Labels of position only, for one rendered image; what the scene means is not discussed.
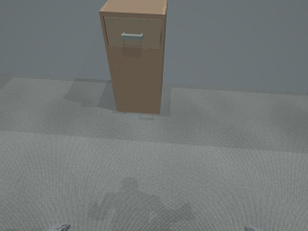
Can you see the cabinet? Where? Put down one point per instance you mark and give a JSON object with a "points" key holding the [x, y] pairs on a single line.
{"points": [[136, 72]]}

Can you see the handle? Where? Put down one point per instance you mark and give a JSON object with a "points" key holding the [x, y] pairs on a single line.
{"points": [[132, 36]]}

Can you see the drawer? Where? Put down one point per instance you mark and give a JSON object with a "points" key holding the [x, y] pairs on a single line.
{"points": [[151, 30]]}

